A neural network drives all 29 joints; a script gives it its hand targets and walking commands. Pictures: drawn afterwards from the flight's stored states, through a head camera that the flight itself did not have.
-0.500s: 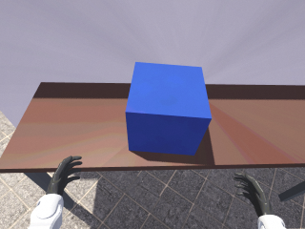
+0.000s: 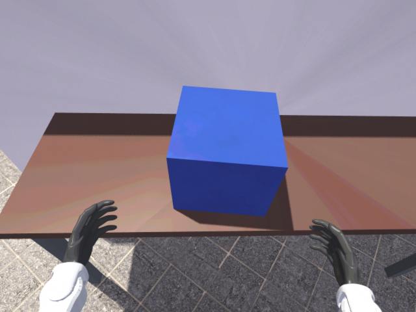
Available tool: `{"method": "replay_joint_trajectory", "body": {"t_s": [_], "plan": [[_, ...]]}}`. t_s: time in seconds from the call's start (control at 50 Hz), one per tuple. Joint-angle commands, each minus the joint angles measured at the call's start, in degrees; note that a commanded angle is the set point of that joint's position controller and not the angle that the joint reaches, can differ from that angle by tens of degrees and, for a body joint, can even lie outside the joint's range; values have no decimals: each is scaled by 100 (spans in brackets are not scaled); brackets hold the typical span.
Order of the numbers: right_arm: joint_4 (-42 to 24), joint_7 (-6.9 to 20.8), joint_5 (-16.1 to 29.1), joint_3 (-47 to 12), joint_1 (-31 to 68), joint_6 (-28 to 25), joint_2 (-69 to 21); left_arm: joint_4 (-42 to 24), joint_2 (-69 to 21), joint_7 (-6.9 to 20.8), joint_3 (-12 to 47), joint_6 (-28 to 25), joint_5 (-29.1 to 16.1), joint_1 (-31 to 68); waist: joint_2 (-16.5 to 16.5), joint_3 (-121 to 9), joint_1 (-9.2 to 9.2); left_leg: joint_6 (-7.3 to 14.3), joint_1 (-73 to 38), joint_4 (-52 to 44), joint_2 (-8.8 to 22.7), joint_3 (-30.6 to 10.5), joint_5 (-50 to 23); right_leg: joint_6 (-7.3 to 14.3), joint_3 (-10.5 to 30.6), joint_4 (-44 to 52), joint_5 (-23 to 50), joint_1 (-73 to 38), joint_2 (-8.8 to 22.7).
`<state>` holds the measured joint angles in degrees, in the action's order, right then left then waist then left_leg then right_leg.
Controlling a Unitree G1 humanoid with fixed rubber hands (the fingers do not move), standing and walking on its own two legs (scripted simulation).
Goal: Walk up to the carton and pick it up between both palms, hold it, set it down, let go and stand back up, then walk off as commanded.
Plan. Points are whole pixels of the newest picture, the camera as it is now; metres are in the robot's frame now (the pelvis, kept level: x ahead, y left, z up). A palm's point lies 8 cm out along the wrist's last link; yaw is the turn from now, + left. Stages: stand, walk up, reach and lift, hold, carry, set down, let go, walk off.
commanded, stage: reach and lift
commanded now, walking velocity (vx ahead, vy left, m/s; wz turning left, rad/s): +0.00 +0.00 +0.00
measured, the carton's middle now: (224, 151) +0.49 -0.01 -0.03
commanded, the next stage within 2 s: none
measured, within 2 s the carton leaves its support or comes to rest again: neither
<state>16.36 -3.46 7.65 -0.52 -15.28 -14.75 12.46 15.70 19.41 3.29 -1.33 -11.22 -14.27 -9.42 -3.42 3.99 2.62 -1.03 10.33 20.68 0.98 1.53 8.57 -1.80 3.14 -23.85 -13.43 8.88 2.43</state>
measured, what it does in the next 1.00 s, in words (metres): stands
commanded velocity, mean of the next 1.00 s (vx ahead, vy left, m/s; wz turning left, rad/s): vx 0.00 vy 0.00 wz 0.00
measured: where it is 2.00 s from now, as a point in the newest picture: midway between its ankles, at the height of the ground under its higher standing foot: outside the picture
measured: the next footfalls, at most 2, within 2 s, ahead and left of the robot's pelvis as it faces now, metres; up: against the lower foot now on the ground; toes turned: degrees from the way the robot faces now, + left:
none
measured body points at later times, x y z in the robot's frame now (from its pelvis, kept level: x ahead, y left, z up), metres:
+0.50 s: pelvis +0.01 +0.00 +0.00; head +0.02 +0.01 +0.45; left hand +0.30 +0.23 +0.06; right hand +0.30 -0.21 +0.04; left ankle +0.03 +0.13 -0.74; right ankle +0.00 -0.15 -0.74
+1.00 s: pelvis +0.01 +0.00 +0.00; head +0.01 +0.01 +0.45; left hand +0.39 +0.23 +0.09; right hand +0.38 -0.20 +0.10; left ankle +0.03 +0.13 -0.74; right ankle +0.00 -0.15 -0.74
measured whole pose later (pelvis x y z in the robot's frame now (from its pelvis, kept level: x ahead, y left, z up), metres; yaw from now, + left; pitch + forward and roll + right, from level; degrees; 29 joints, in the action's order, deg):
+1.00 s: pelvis +0.01 +0.00 +0.00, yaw +0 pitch -1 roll +1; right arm 25.7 -8.2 11.3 -0.5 23.6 7.5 12.5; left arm 32.1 21.4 3.8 -2.5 11.6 -15.9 27.7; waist -2.4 1.1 -0.5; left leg -1.3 10.3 20.7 1.0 1.5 9.3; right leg -2.0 3.1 -23.9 -14.0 8.9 2.4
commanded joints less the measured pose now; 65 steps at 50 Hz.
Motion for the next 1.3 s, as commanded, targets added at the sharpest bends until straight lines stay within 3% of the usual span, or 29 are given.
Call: {"method": "replay_joint_trajectory", "body": {"t_s": [0.0,0.08,0.18,0.36,0.5,0.64,0.74,0.96,1.08,1.28], "plan": [[-1594,-117,514,220,1272,277,-84,-811,1039,-156,268,88,-491,1465,630,-1193,-60,-55,-931,-246,-143,154,536,266,-201,805,-744,400,-282],[-1527,-190,520,324,1635,650,-59,-977,1122,-210,288,341,-586,1829,700,-1321,-152,-83,-878,-181,-128,148,304,213,-214,728,-408,333,-292],[-1434,-319,676,306,1848,1000,25,-1228,1104,-139,61,763,-476,2032,751,-1440,-188,-158,-1138,-5,-165,162,-715,117,-222,671,571,52,-342],[-1898,-492,967,277,2466,1299,402,-1639,1017,41,-643,1685,-112,2482,552,-1739,-80,-174,-1480,112,-254,203,-2056,-106,-276,577,2113,-387,-413],[-1582,-490,927,455,3484,1653,575,-1134,1032,25,-841,2123,-44,3557,576,-1532,-88,-76,-1120,-49,-200,256,-1248,-96,-316,597,1376,-183,-388],[-173,-464,715,662,4351,2092,636,145,1092,29,-797,2268,-7,4714,695,-1274,-263,4,-724,-227,-108,213,-174,-3,-322,666,338,66,-362],[596,-456,754,574,4866,2168,679,575,1137,43,-769,2083,68,5407,813,-1538,-297,-48,-784,-149,-80,185,-414,9,-312,606,553,40,-396],[1021,-576,1022,361,6106,2010,884,1428,1357,105,-800,2030,79,6415,641,-2176,-302,-52,-821,114,-161,219,-1433,-98,-413,438,1707,-188,-470],[1601,-585,1102,209,6864,2093,936,2053,1449,94,-653,1930,35,7151,654,-2314,-288,-31,-705,137,-120,216,-1340,-57,-442,433,1560,-2,-482],[2934,-584,1055,268,8132,2107,923,3267,1444,-26,-31,1536,-233,8523,777,-2736,-552,-75,-513,245,-40,93,-1083,92,-550,471,1148,572,-493]]}}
